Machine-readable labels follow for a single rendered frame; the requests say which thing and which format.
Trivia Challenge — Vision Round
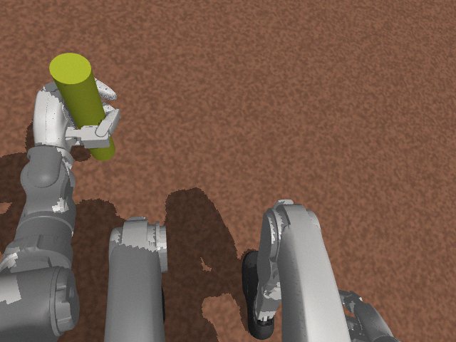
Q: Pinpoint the right robot hand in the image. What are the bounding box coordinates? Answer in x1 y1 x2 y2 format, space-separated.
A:
338 289 394 342

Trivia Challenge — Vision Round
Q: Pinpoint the right robot foot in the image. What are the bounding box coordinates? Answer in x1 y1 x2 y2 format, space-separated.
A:
242 251 274 340

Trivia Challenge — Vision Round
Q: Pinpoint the left robot hand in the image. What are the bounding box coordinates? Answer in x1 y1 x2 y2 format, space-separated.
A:
33 78 121 153

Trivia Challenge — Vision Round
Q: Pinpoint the can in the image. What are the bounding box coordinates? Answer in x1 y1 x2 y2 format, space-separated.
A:
49 53 115 161

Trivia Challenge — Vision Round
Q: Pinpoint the left robot arm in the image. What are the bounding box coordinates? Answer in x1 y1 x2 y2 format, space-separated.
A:
0 145 80 342

